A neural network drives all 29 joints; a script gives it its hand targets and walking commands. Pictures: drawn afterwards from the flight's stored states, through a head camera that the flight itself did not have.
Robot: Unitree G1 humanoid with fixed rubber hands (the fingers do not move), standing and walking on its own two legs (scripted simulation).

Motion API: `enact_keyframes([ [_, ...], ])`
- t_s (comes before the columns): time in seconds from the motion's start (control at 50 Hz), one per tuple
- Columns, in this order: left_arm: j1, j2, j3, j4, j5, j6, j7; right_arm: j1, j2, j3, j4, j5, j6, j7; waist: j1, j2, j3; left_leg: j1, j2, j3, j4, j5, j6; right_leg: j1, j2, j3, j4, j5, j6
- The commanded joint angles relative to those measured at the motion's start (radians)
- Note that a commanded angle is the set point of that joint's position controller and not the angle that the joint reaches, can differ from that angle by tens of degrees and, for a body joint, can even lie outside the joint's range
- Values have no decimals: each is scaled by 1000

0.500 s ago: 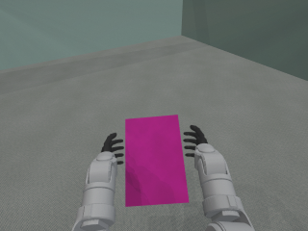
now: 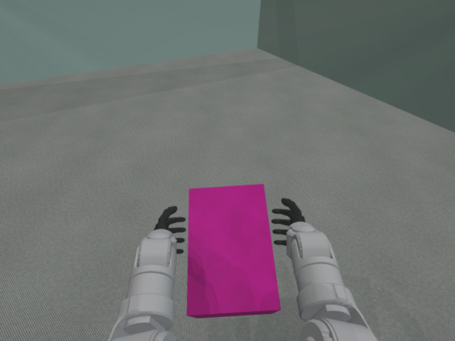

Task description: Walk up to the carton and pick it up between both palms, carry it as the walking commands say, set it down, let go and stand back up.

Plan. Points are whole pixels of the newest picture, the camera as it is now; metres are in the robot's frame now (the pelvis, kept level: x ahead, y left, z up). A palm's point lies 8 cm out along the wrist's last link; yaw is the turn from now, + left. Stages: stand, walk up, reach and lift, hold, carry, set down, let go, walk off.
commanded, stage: set down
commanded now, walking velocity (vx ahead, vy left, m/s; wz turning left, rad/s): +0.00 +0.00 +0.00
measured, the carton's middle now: (230, 251) +0.35 +0.00 -0.06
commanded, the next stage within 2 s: none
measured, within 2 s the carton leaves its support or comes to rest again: neither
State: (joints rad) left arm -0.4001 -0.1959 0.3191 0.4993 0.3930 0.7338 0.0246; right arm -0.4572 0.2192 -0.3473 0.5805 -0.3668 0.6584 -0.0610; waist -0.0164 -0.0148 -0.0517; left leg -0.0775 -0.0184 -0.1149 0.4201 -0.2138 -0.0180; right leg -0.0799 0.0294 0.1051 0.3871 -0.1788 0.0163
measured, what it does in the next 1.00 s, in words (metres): lowers itself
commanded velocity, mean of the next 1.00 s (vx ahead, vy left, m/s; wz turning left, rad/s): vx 0.00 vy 0.00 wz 0.00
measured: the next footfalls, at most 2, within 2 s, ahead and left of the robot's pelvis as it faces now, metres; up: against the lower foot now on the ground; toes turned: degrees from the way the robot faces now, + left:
none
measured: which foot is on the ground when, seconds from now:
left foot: down 0.00-1.00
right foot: down 0.00-1.00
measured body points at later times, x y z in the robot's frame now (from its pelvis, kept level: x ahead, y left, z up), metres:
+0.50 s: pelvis -0.01 +0.00 -0.02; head +0.04 -0.01 +0.43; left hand +0.32 +0.12 -0.05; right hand +0.32 -0.15 -0.05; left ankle +0.02 +0.13 -0.74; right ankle +0.03 -0.13 -0.74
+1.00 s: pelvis -0.03 -0.01 -0.08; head +0.11 -0.02 +0.35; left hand +0.33 +0.11 -0.14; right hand +0.34 -0.15 -0.14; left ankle +0.02 +0.13 -0.74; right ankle +0.03 -0.13 -0.74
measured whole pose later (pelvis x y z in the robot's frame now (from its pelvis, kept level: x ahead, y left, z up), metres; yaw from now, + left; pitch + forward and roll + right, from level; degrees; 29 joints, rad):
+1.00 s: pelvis -0.03 -0.01 -0.08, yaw -1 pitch +25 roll +0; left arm -0.51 -0.24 0.43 0.62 0.33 0.18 0.11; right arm -0.55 0.25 -0.47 0.62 -0.35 0.16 -0.12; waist -0.02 0.02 -0.13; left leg -1.06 -0.06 -0.12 0.97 -0.35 -0.05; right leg -1.08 0.08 0.12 0.96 -0.31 0.03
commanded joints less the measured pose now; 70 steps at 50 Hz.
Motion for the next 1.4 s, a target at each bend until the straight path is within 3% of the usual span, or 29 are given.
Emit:
enact_keyframes([
  [0.0, -451, -1073, -494, -27, -276, -115, -222, -363, 901, 377, -97, 228, -53, 287, -73, 74, -118, -28, -55, 22, -96, 127, -14, 25, 71, -50, -36, 136, -51],
  [0.04, -443, -1094, -501, -34, -290, -139, -219, -396, 896, 410, -160, 232, -78, 276, -77, 76, -154, -32, -65, 21, -73, 157, -12, 36, 64, -51, -12, 173, -48],
  [0.1, -435, -1042, -426, 13, -262, -208, -207, -459, 921, 455, -154, 219, -108, 270, -10, -37, -188, -36, -78, 28, -40, 102, 16, 14, 61, -49, 0, 85, -26],
  [0.14, -443, -1035, -427, -5, -255, -248, -202, -406, 912, 471, -120, 211, -134, 278, -18, -59, -257, -38, -78, 18, -22, 151, 19, -26, 68, -52, 22, 122, -24],
  [0.16, -414, -1034, -425, 15, -241, -271, -196, -401, 928, 500, -101, 218, -148, 280, 10, -69, -312, -23, -79, 20, -10, 166, 22, -35, 76, -55, 39, 125, -17],
  [0.24, -409, -1047, -425, 41, -198, -323, -176, -328, 920, 459, -2, 180, -214, 281, 1, 24, -312, -108, -85, 12, 36, 190, 10, -161, 78, -51, 92, 138, -37],
  [0.26, -390, -1004, -405, 55, -178, -337, -171, -313, 915, 449, 31, 176, -228, 279, 26, 62, -306, -141, -84, 22, 55, 202, 9, -178, 73, -44, 99, 149, -40],
  [0.32, -407, -995, -420, 39, -173, -389, -169, -304, 924, 432, 55, 151, -281, 265, 15, 67, -362, -181, -90, 27, 96, 218, 5, -225, 76, -27, 117, 167, -44],
  [0.38, -434, -1027, -453, 62, -195, -432, -163, -285, 878, 404, 67, 116, -330, 258, -37, 56, -398, -214, -97, 30, 127, 245, -13, -281, 89, -35, 157, 194, -47],
  [0.4, -403, -1042, -457, 78, -194, -448, -161, -313, 886, 433, 53, 137, -354, 256, -11, 87, -445, -229, -103, 36, 137, 267, -17, -272, 89, -32, 171, 214, -47],
  [0.46, -442, -995, -460, 91, -189, -492, -155, -313, 884, 419, 85, 118, -394, 234, -32, 42, -461, -314, -108, 37, 181, 274, -16, -310, 98, -34, 213, 254, -34],
  [0.48, -380, -974, -418, 132, -170, -500, -155, -304, 865, 432, 76, 113, -404, 222, -11, 20, -412, -377, -113, 48, 192, 253, -11, -290, 89, -21, 204, 252, -28],
  [0.5, -432, -969, -431, 130, -177, -512, -159, -281, 877, 411, 105, 93, -410, 216, -38, 13, -432, -393, -112, 53, 205, 198, -13, -321, 93, -25, 213, 206, -27],
  [0.52, -442, -946, -416, 133, -167, -527, -157, -339, 887, 424, 103, 112, -422, 214, -13, -6, -439, -423, -111, 53, 205, 144, -4, -323, 94, -30, 226, 153, -17],
  [0.64, -571, -906, -421, 137, -162, -595, -162, -420, 922, 432, 121, 105, -479, 186, -19, -69, -546, -583, -117, 63, 291, 40, 19, -373, 102, -20, 301, 83, -1],
  [0.7, -519, -879, -384, 207, -111, -597, -169, -429, 903, 431, 124, 97, -495, 185, 20, -11, -528, -643, -122, 78, 308, 23, 23, -445, 104, -27, 323, 58, 6],
  [0.76, -617, -868, -402, 171, -123, -607, -160, -476, 917, 418, 171, 111, -496, 192, 13, 26, -581, -701, -121, 81, 343, -63, 21, -500, 105, -27, 371, -38, 0],
  [0.78, -626, -867, -406, 143, -120, -615, -159, -491, 934, 445, 174, 108, -500, 192, 40, 29, -596, -710, -125, 90, 366, -45, 17, -513, 108, -25, 379, -36, 2],
  [0.82, -646, -879, -416, 153, -121, -612, -155, -443, 935, 411, 218, 77, -496, 187, 5, 31, -581, -721, -131, 83, 387, -65, 18, -563, 107, -31, 407, -68, 4],
  [0.84, -626, -900, -412, 195, -108, -604, -161, -521, 929, 431, 162, 92, -510, 188, 26, 49, -616, -756, -131, 87, 405, -50, 18, -565, 110, -27, 426, -47, 2],
  [0.88, -699, -899, -460, 126, -142, -615, -160, -466, 930, 412, 205, 87, -506, 195, -21, 31, -649, -761, -131, 82, 437, -48, 9, -618, 115, -41, 454, -48, 4],
  [1.0, -662, -925, -462, 187, -154, -610, -144, -545, 875, 436, 176, 102, -513, 203, -10, 47, -698, -841, -143, 91, 511, -63, 1, -713, 120, -64, 567, -64, 4],
  [1.04, -687, -922, -480, 166, -177, -620, -133, -496, 896, 417, 205, 85, -514, 198, -54, 8, -727, -860, -146, 85, 539, -37, -1, -740, 128, -72, 590, -25, 11],
  [1.08, -656, -921, -467, 170, -179, -635, -124, -523, 879, 443, 178, 97, -527, 202, -26, -8, -746, -898, -153, 82, 580, 45, -4, -795, 135, -74, 635, 48, 16],
  [1.12, -627, -924, -522, 155, -201, -638, -113, -451, 880, 443, 197, 110, -530, 199, -55, 19, -809, -876, -154, 84, 601, 75, -16, -792, 137, -80, 658, 94, 15],
  [1.28, -604, -899, -536, 153, -195, -664, -64, -488, 830, 469, 197, 155, -557, 201, -34, 64, -827, -931, -165, 76, 670, 84, -29, -942, 143, -81, 748, 77, 12],
  [1.32, -594, -864, -511, 206, -176, -659, -60, -508, 806, 451, 223, 153, -558, 198, -13, 44, -798, -991, -163, 75, 689, 3, -26, -1008, 142, -83, 770, 7, 15],
  [1.34, -618, -848, -513, 168, -185, -669, -59, -497, 792, 450, 223, 156, -557, 198, -31, 16, -816, -1017, -163, 81, 712, 14, -22, -1016, 149, -87, 777, 33, 20],
  [1.38, -647, -848, -529, 110, -197, -687, -45, -511, 840, 501, 220, 187, -565, 196, 24, 42, -851, -1005, -174, 94, 728, 40, -19, -984, 151, -71, 799, 54, 22],
])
